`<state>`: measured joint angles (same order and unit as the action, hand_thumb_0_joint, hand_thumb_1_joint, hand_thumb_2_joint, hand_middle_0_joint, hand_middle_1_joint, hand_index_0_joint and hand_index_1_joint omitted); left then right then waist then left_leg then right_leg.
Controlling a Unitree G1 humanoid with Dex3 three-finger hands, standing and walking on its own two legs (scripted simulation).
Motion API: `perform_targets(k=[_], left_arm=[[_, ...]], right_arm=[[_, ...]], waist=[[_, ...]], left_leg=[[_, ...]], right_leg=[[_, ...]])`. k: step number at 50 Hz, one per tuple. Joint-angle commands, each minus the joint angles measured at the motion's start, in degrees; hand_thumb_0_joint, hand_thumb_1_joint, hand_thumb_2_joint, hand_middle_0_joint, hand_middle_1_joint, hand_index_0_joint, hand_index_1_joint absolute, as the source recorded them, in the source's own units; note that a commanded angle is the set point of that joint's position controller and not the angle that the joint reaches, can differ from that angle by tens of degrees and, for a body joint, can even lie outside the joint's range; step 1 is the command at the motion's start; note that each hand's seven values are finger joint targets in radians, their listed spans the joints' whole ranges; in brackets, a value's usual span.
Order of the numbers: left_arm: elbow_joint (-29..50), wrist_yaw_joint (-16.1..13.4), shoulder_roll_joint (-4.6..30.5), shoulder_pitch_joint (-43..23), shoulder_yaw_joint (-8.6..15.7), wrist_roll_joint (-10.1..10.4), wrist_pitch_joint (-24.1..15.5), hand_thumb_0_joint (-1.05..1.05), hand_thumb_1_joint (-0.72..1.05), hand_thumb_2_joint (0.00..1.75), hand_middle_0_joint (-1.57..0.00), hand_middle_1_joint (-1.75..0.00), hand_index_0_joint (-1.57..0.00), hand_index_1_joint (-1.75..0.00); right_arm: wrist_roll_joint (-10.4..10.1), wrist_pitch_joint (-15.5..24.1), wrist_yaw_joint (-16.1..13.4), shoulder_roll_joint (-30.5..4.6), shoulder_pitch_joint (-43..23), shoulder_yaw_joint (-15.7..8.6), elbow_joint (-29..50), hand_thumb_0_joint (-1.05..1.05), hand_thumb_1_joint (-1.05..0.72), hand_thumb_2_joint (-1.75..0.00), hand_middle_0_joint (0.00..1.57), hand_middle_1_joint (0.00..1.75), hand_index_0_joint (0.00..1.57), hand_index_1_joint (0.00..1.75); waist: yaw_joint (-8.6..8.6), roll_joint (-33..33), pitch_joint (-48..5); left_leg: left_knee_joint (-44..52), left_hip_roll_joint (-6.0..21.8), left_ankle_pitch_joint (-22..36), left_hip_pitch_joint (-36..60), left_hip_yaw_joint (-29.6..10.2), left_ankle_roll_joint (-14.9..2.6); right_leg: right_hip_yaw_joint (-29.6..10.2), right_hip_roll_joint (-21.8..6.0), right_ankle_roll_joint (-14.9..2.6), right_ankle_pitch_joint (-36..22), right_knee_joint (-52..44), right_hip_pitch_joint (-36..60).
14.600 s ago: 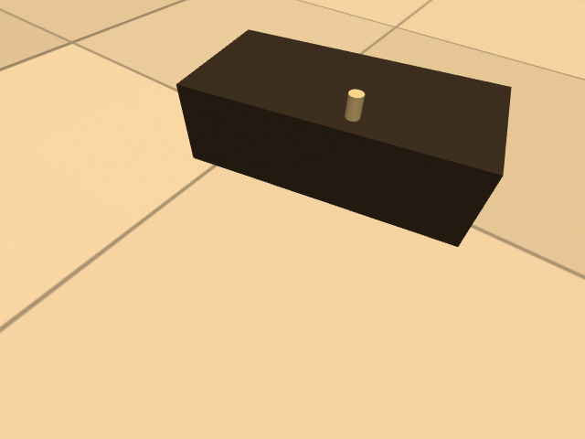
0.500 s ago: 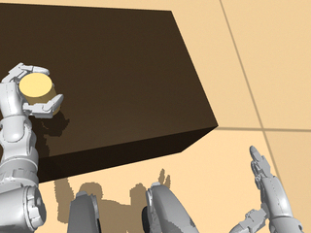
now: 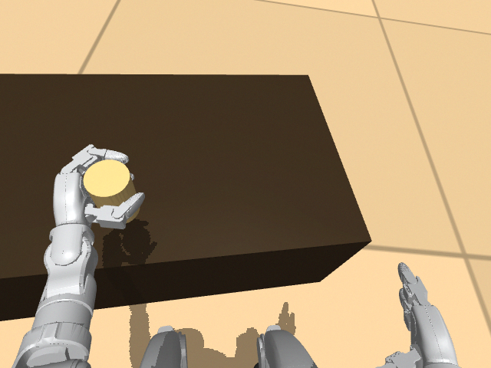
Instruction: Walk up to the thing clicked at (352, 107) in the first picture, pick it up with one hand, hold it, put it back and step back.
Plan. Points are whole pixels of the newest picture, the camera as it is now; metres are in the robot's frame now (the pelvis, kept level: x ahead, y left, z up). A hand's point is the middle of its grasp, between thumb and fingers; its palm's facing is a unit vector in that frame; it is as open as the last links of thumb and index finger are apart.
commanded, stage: lift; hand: left
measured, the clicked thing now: (114, 194) +0.40 +0.18 +0.01
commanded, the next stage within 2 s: hold in 0.86 s
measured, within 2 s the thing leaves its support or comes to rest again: neither
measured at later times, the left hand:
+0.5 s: hand (112, 192) +0.37 +0.17 +0.07, palm faces +0.11 -0.99 -0.01, open 8.9 cm
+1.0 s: hand (107, 192) +0.36 +0.17 +0.09, palm faces +0.11 -0.99 +0.00, open 8.9 cm
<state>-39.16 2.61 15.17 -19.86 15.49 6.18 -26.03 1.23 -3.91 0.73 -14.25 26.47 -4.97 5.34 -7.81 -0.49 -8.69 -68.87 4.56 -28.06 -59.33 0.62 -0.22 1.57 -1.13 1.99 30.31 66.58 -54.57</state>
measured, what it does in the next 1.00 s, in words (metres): stands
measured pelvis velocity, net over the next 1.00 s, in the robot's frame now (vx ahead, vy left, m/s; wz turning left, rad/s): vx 0.02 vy -0.01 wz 0.01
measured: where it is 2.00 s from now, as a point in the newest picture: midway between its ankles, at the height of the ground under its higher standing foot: outside the picture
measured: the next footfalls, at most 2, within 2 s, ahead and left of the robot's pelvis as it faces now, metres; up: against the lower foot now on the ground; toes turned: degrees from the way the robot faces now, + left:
none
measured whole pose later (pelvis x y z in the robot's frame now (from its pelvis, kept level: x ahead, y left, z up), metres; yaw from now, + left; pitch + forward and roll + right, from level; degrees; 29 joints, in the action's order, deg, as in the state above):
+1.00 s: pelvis +0.02 -0.01 +0.04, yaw +0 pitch +11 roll -1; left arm -23.3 3.0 10.9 -6.8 9.3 9.6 -19.5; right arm -0.5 -5.4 -1.6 -13.2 23.4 -5.0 -7.9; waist -2.4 -0.3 -6.0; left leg -54.4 3.4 -24.3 -40.7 2.7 0.3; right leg 0.3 -2.0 1.8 27.1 54.0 -37.5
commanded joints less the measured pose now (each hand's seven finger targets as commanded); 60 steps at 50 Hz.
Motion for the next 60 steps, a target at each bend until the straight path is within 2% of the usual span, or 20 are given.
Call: perform_targets(k=[1,4,6,8,13,15,19,20,22,24,26,28,30,31,37,38,40,48,58,60], left_arm=[[17.3,0.2,7.4,-17.0,0.4,1.4,-3.7,0.00,0.29,1.31,-1.27,-1.43,-1.30,-1.42],[19.6,0.0,7.6,-16.2,-0.2,1.4,-3.2,0.00,0.30,1.30,-1.26,-1.42,-1.30,-1.41],[16.0,0.1,4.8,-12.6,-1.1,1.7,-2.4,0.00,0.28,1.29,-1.26,-1.42,-1.30,-1.41],[21.8,-0.1,7.5,-14.7,0.3,2.3,-2.9,0.00,0.26,1.28,-1.23,-1.41,-1.28,-1.39],[18.4,0.6,3.3,-9.4,-2.9,2.7,-1.2,0.00,0.26,1.28,-1.24,-1.42,-1.28,-1.40],[25.3,0.0,7.4,-12.9,-0.4,2.7,-1.8,0.00,0.27,1.29,-1.23,-1.41,-1.28,-1.39],[21.9,0.1,3.5,-8.0,-2.9,2.7,-0.3,0.00,0.27,1.27,-1.23,-1.40,-1.27,-1.38],[25.0,0.2,4.3,-9.3,-2.2,3.1,-0.7,0.00,0.26,1.28,-1.22,-1.40,-1.26,-1.39],[26.6,0.0,5.8,-9.4,-1.5,3.2,-0.6,0.00,0.27,1.28,-1.24,-1.41,-1.28,-1.39],[27.0,0.1,4.5,-8.8,-2.6,3.2,-0.3,0.00,0.28,1.28,-1.24,-1.41,-1.28,-1.39],[23.0,0.3,3.1,-5.5,-3.0,3.3,0.5,0.00,0.28,1.28,-1.24,-1.41,-1.28,-1.40],[27.0,0.5,3.6,-8.1,-3.5,3.5,0.3,0.00,0.27,1.28,-1.25,-1.41,-1.29,-1.40],[26.7,0.2,5.6,-7.4,-1.9,3.2,0.6,0.00,0.30,1.30,-1.26,-1.42,-1.30,-1.41],[25.2,0.5,3.7,-5.9,-3.3,3.4,0.9,0.00,0.28,1.27,-1.26,-1.42,-1.30,-1.40],[29.1,0.4,4.0,-6.0,-3.0,3.7,0.9,0.00,0.24,1.27,-1.25,-1.42,-1.30,-1.41],[27.9,0.5,4.1,-5.1,-2.6,3.9,1.1,0.00,0.25,1.26,-1.25,-1.41,-1.30,-1.39],[28.9,0.7,2.7,-4.2,-3.8,4.0,1.4,0.00,0.24,1.27,-1.25,-1.41,-1.29,-1.39],[30.8,0.3,3.6,-2.9,-3.2,4.1,1.8,0.00,0.28,1.27,-1.27,-1.42,-1.32,-1.40],[33.3,-0.1,2.4,-1.2,-4.8,4.0,3.1,0.00,0.22,1.27,-1.29,-1.44,-1.32,-1.44],[32.1,-0.2,2.4,0.8,-4.3,4.1,3.6,0.00,0.24,1.26,-1.29,-1.43,-1.32,-1.43]], right_arm=[[-0.4,3.0,-1.0,-7.5,0.4,-4.9,9.0,0.00,0.55,-0.05,0.05,0.05,0.05,0.05],[-0.5,2.6,-1.4,-8.3,0.6,-5.8,7.7,0.00,0.55,-0.05,0.05,0.05,0.05,0.05],[-0.6,2.6,-1.5,-7.4,-0.4,-5.3,6.9,0.00,0.55,-0.05,0.05,0.05,0.05,0.05],[-0.6,2.5,-1.7,-7.7,1.0,-5.6,5.5,0.00,0.55,-0.05,0.05,0.05,0.05,0.05],[-0.8,2.2,-2.1,-7.4,-1.1,-4.7,5.1,0.00,0.55,-0.05,0.05,0.05,0.05,0.05],[-0.8,1.9,-2.1,-7.1,0.5,-4.7,2.3,0.00,0.56,-0.05,0.05,0.05,0.05,0.05],[-0.9,1.7,-2.3,-6.9,-0.4,-4.5,2.3,0.00,0.55,-0.05,0.05,0.05,0.05,0.05],[-1.0,1.6,-2.2,-5.7,0.2,-3.4,0.3,0.00,0.55,-0.05,0.05,0.05,0.05,0.05],[-1.2,1.7,-2.5,-7.7,-1.6,-5.2,2.5,0.00,0.55,-0.05,0.05,0.05,0.05,0.05],[-1.1,1.5,-2.3,-5.5,-1.0,-3.2,0.9,0.00,0.55,-0.05,0.05,0.05,0.05,0.05],[-1.2,1.5,-2.6,-7.2,-2.0,-5.1,0.3,0.00,0.55,-0.05,0.05,0.05,0.05,0.05],[-1.2,1.5,-2.5,-6.4,-2.6,-3.4,1.7,0.00,0.55,-0.05,0.05,0.05,0.05,0.05],[-1.4,1.0,-2.6,-7.3,-1.8,-5.1,-0.6,0.00,0.56,-0.04,0.05,0.05,0.05,0.05],[-1.4,1.0,-2.7,-7.2,-3.1,-5.0,-0.2,0.00,0.55,-0.04,0.05,0.05,0.05,0.05],[-1.7,1.5,-2.6,-6.2,-3.1,-3.9,-1.3,0.00,0.55,-0.05,0.05,0.05,0.05,0.05],[-1.8,1.4,-2.9,-7.2,-2.5,-5.2,-2.7,0.00,0.55,-0.05,0.05,0.05,0.05,0.05],[-1.7,1.7,-2.6,-5.6,-3.6,-3.1,-1.0,0.00,0.55,-0.05,0.05,0.05,0.05,0.05],[-1.8,1.6,-2.9,-7.5,-3.8,-5.2,-3.2,0.00,0.55,-0.05,0.05,0.05,0.05,0.05],[-2.1,1.8,-2.8,-6.1,-4.3,-3.7,-4.8,0.00,0.54,-0.05,0.05,0.05,0.05,0.05],[-2.0,1.7,-3.0,-7.2,-4.4,-4.8,-6.0,0.00,0.54,-0.05,0.05,0.05,0.05,0.05]], waist=[[0.97,5.0,-19.1],[1.44,5.3,-17.9],[1.58,2.7,-16.1],[2.29,4.1,-17.9],[2.47,0.4,-15.8],[3.74,3.7,-17.4],[3.19,0.6,-14.4],[4.01,1.9,-14.7],[3.93,1.6,-16.4],[4.55,2.1,-15.3],[4.09,0.4,-15.0],[4.32,0.9,-16.1],[5.05,2.3,-15.2],[4.60,1.4,-13.7],[4.75,0.5,-12.2],[4.15,0.1,-12.2],[4.98,-0.4,-13.0],[5.04,1.8,-13.2],[5.47,1.3,-11.7],[5.58,0.8,-11.5]], left_leg=[[12.8,-2.4,9.6,21.9,-1.6,0.45],[14.8,-2.4,8.4,23.5,-1.7,0.69],[15.3,-2.4,8.1,22.4,-1.6,0.47],[15.5,-2.5,10.0,24.0,-1.1,0.58],[16.2,-2.6,11.9,24.5,-0.5,0.10],[16.9,-2.8,11.7,26.1,-0.2,0.38],[18.0,-3.0,10.2,25.5,0.2,0.19],[18.1,-2.9,11.5,25.8,0.2,0.32],[18.4,-3.0,13.0,27.5,0.3,0.30],[18.2,-3.1,14.7,27.1,0.6,0.24],[18.7,-2.7,15.9,28.0,0.2,0.21],[19.0,-2.8,16.2,28.9,0.3,0.15],[19.7,-2.9,16.6,29.2,0.3,0.43],[20.0,-3.0,15.0,28.4,0.5,0.31],[21.5,-3.1,12.5,29.2,0.7,0.23],[21.2,-3.1,13.1,29.5,0.8,0.16],[21.2,-3.2,14.5,29.4,0.9,0.04],[22.5,-2.9,17.2,32.4,0.5,0.56],[23.6,-2.9,18.4,33.3,0.7,0.47],[23.9,-3.0,17.4,32.9,0.7,0.40]], right_leg=[[0.2,2.1,-2.06,-13.3,-10.7,8.1],[0.4,1.9,-2.19,-12.4,-11.7,9.1],[0.4,2.0,-1.97,-12.2,-12.5,9.6],[0.1,1.8,-1.95,-14.2,-12.8,11.7],[-0.3,1.6,-1.46,-16.6,-14.5,13.7],[-0.6,1.3,-1.70,-15.9,-14.9,14.3],[-1.0,1.3,-1.37,-15.1,-16.7,15.1],[-0.7,1.3,-1.55,-15.9,-16.3,15.4],[-0.8,1.2,-1.44,-17.4,-16.6,17.3],[-0.9,1.1,-1.36,-19.3,-16.8,18.0],[-0.5,1.4,-1.51,-19.5,-16.7,17.5],[-0.7,1.2,-1.43,-20.2,-17.2,18.9],[-0.6,1.2,-1.68,-20.0,-17.3,18.8],[-0.7,1.2,-1.48,-19.0,-18.1,18.8],[-0.7,1.2,-1.37,-16.8,-19.6,19.4],[-0.9,1.1,-1.16,-17.6,-19.7,19.7],[-0.9,1.0,-1.12,-19.2,-19.9,21.4],[-0.3,1.3,-1.64,-20.4,-19.7,21.7],[0.0,1.3,-1.51,-21.3,-20.8,23.0],[-0.1,1.2,-1.46,-20.6,-21.3,23.4]])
